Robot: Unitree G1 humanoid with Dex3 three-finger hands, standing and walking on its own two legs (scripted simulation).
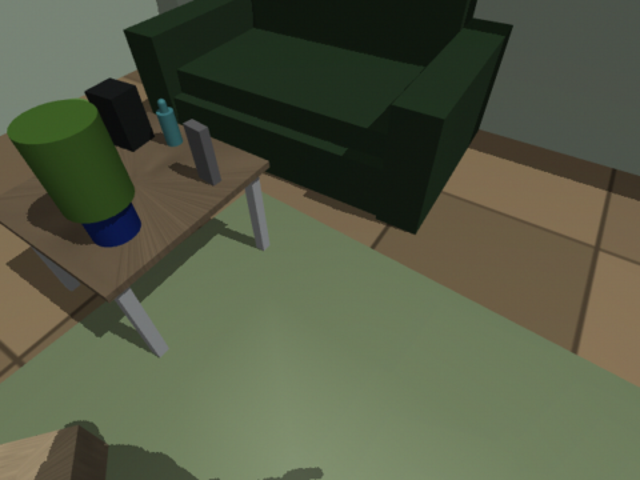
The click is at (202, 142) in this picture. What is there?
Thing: carton on end
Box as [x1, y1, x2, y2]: [183, 119, 221, 185]
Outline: 190,119 183,123 199,177 214,185 221,180 208,129 206,126
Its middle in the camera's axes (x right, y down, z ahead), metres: -0.35 -0.26 +1.21
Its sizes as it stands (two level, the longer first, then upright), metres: 0.073 0.034 0.201
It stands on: a support 0.43 m high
